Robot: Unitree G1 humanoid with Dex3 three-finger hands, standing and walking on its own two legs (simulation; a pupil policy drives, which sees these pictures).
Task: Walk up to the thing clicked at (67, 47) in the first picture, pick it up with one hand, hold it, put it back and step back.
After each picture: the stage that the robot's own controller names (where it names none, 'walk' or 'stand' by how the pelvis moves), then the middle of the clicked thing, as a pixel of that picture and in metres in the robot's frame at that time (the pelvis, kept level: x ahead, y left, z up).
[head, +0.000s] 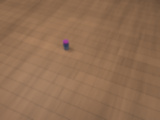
stand; (66, 44) +1.34 +0.19 -0.72
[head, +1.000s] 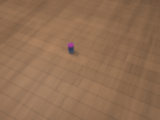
walk; (71, 48) +1.21 +0.21 -0.72
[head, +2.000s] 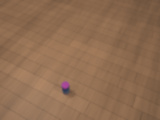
walk; (65, 88) +0.71 +0.17 -0.70
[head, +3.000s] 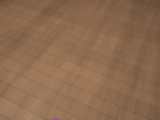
walk; out of the picture +0.42 +0.18 -0.70
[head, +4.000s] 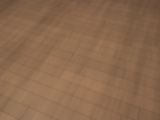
stand; out of the picture +0.35 +0.20 -0.72
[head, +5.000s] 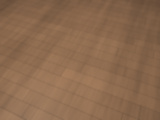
stand; out of the picture +0.36 +0.20 -0.73
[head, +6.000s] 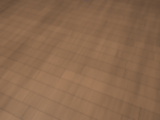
stand; out of the picture +0.35 +0.21 -0.73
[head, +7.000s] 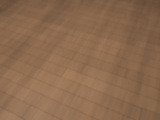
stand; out of the picture +0.35 +0.20 -0.73
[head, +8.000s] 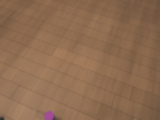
go down; (50, 117) +0.37 +0.21 -0.68
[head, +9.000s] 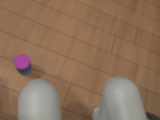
go down; (23, 65) +0.43 +0.24 -0.29
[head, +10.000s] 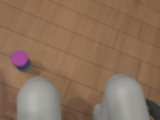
close in; (21, 61) +0.43 +0.24 -0.29
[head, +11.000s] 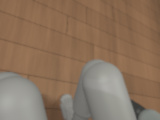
close in; out of the picture +0.41 +0.28 -0.22
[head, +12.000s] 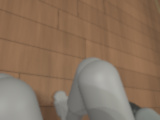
close; out of the picture +0.40 +0.28 -0.22
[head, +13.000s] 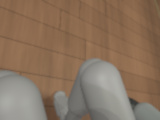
lift; out of the picture +0.38 +0.27 -0.23
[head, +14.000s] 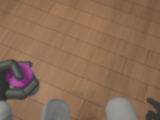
lift; (24, 81) +0.33 +0.20 -0.02
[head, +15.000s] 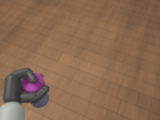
hold; (36, 91) +0.32 +0.18 -0.01
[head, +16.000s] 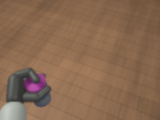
hold; (38, 91) +0.32 +0.17 +0.00
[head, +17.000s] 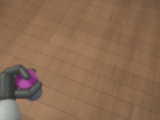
crouch; (30, 86) +0.35 +0.19 -0.06
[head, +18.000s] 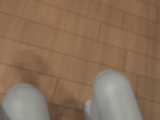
lower; out of the picture +0.49 +0.28 -0.09
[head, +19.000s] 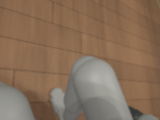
lower; out of the picture +0.43 +0.30 -0.23
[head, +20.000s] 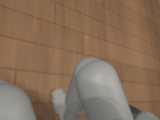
lower; out of the picture +0.43 +0.30 -0.23
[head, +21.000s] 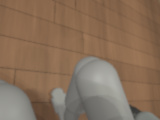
lower; out of the picture +0.43 +0.30 -0.23
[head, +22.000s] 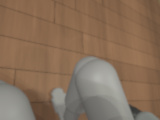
lower; out of the picture +0.43 +0.30 -0.23
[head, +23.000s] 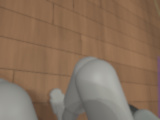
open; out of the picture +0.42 +0.28 -0.23
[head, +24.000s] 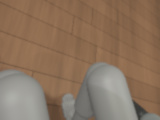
stand; out of the picture +0.42 +0.26 -0.24
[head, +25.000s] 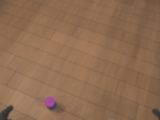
stand; (50, 103) +0.41 +0.20 -0.58
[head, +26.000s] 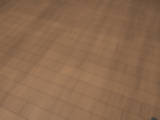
stand; out of the picture +0.38 +0.19 -0.67
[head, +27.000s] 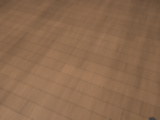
stand; out of the picture +0.39 +0.19 -0.67
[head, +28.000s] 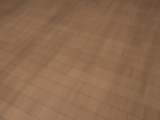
stand; out of the picture +0.40 +0.17 -0.72
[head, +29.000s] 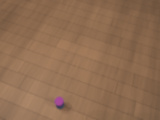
walk; (59, 103) +0.45 +0.15 -0.70
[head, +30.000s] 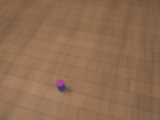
walk; (61, 85) +0.66 +0.24 -0.69
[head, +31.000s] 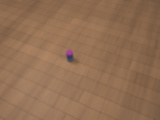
stand; (69, 56) +1.01 +0.17 -0.69
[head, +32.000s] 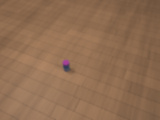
stand; (66, 65) +1.01 +0.18 -0.72
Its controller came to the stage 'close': yes
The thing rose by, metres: 0.71
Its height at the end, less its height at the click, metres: +0.00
